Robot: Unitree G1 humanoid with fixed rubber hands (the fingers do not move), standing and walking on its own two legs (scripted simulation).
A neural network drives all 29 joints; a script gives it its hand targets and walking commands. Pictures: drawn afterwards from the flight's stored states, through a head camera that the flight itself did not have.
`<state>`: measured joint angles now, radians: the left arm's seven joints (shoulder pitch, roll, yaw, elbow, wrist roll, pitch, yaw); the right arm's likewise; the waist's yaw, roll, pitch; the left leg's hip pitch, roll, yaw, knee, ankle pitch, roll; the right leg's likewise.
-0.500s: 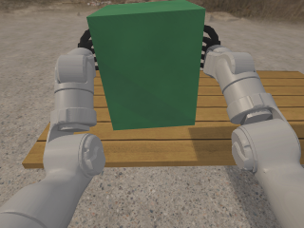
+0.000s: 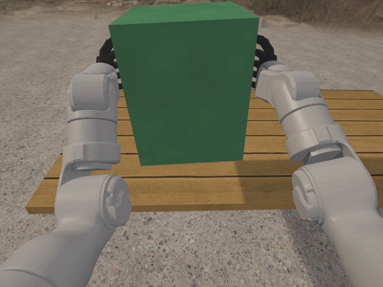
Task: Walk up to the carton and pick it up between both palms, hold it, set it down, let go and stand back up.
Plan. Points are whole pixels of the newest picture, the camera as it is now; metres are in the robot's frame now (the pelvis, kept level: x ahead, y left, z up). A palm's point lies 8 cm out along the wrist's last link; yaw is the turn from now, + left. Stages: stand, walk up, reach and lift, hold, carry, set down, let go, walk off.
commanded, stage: hold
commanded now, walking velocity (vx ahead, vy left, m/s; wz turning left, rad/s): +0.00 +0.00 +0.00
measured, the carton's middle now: (187, 81) +0.40 +0.01 +0.30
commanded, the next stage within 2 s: none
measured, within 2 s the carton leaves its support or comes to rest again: neither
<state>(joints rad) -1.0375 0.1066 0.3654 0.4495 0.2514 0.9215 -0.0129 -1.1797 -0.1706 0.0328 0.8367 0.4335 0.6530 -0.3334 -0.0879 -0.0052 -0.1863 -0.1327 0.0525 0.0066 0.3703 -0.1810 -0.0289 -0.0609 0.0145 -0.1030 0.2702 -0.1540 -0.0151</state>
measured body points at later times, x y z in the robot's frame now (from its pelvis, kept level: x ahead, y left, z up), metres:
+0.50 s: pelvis +0.00 +0.00 +0.00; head -0.09 +0.02 +0.44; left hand +0.39 +0.16 +0.33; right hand +0.38 -0.14 +0.33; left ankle +0.01 +0.13 -0.75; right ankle +0.00 -0.10 -0.75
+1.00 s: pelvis +0.00 +0.00 +0.00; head -0.10 +0.02 +0.44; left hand +0.39 +0.16 +0.33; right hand +0.38 -0.14 +0.33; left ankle +0.01 +0.13 -0.75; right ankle +0.00 -0.10 -0.75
